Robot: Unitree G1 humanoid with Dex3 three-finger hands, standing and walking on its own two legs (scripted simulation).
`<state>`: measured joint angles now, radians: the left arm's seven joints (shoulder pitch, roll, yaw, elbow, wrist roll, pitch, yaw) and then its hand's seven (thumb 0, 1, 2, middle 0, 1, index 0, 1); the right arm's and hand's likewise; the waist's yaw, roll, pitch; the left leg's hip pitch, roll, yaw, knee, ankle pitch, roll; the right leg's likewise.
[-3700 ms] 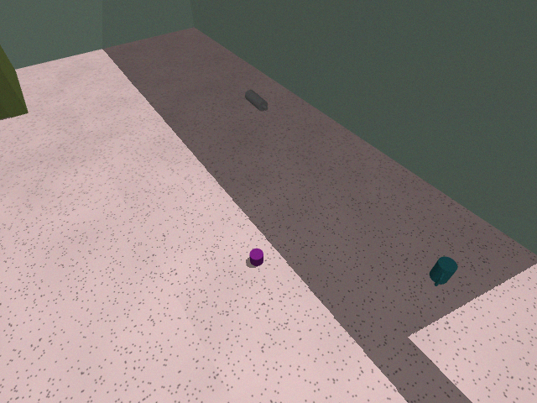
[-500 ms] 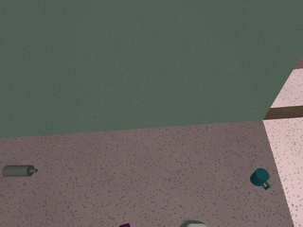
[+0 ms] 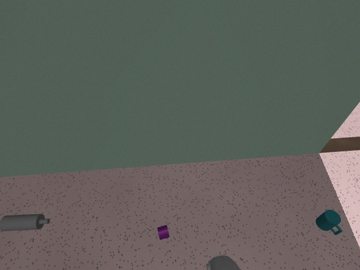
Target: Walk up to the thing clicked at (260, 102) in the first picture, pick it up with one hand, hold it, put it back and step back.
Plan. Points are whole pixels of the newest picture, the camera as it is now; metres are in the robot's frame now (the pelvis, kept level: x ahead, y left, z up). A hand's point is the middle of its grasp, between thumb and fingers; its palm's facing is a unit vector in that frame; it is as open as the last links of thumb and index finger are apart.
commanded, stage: walk up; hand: left
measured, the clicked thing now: (26, 222) +0.56 +0.80 -0.71
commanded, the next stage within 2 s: none
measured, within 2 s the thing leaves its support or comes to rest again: neither
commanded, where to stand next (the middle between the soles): +0.17 +0.62 m, yaw -9 degrees
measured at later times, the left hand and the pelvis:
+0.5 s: hand out of the picture +0.14 +0.49 -0.09, palm faces -0.03 -0.78 -0.62, open 7.4 cm; pelvis +0.06 +0.17 +0.00, yaw -1 degrees
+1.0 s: hand out of the picture +0.15 +0.65 -0.12, palm faces -0.08 -0.82 -0.56, open 7.3 cm; pelvis +0.09 +0.36 -0.01, yaw -3 degrees
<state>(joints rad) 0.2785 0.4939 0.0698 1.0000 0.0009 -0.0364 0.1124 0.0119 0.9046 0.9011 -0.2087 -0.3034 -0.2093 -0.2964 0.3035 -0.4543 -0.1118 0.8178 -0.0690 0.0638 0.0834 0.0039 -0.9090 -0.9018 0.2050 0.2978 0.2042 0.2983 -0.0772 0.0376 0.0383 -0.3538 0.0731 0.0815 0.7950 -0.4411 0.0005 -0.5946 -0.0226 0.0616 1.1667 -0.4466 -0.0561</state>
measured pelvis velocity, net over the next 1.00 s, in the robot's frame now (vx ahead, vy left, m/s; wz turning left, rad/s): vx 0.09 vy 0.36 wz -0.06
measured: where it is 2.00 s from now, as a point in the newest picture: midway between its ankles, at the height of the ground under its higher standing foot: outside the picture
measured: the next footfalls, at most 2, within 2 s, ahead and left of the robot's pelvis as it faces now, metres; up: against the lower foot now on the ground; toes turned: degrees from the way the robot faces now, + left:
right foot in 0.20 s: +0.16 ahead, -0.01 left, +0.00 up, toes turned -8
left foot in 0.58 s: +0.14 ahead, +0.42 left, +0.00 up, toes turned +1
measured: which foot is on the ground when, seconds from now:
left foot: down 0.00-0.22, up 0.24-0.56, down 0.58-0.90, up 0.92-1.00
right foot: up 0.00-0.18, down 0.20-0.62, up 0.64-0.86, down 0.88-1.00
